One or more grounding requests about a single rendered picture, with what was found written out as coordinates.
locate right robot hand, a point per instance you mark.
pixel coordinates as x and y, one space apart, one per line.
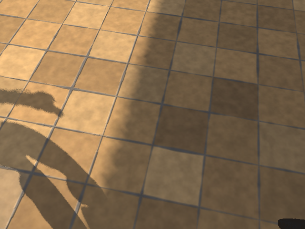
291 223

